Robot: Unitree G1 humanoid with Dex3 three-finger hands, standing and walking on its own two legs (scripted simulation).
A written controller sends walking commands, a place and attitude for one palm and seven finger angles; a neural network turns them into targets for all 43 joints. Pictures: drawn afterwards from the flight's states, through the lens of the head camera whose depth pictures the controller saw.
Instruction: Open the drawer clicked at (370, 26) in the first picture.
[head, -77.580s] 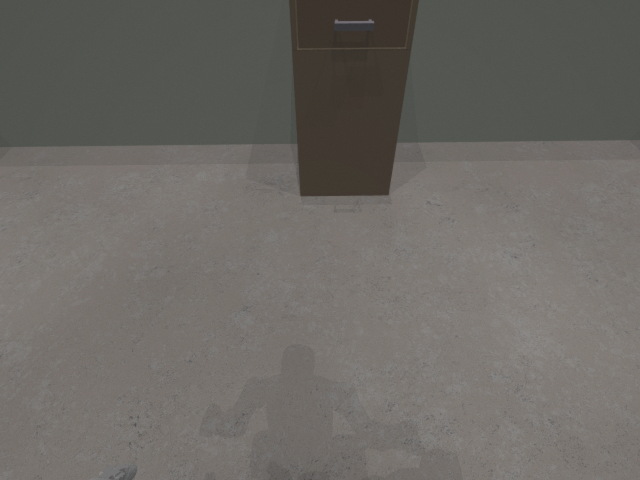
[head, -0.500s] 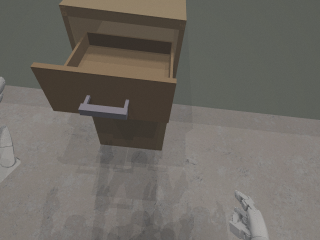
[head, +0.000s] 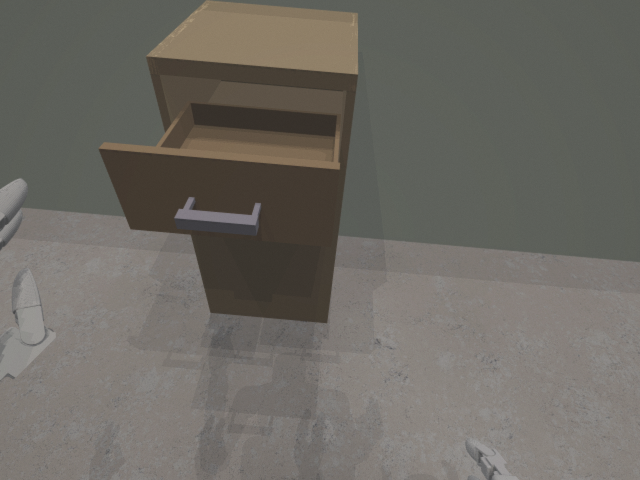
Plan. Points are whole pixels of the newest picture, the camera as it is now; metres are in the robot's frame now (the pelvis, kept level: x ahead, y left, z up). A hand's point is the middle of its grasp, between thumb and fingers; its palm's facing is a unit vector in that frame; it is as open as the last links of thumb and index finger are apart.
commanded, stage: stop stepping back and stand still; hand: left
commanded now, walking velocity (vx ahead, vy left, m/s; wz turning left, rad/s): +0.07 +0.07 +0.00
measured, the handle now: (220, 213) +0.53 +0.19 +0.03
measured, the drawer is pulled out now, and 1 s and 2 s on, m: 0.29 0.29 0.29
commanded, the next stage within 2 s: let the arm hang, fingers relaxed in 0.20 s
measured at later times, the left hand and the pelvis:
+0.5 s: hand out of the picture +0.16 +0.21 -0.10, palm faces +0.07 -0.95 -0.32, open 7.4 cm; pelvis +0.00 +0.00 -0.01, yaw +3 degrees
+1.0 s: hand out of the picture -0.03 +0.19 -0.16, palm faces +0.07 -0.96 -0.26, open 7.3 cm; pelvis -0.01 -0.01 +0.01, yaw +3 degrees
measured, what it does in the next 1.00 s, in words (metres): steps on the spot: right foot, then left foot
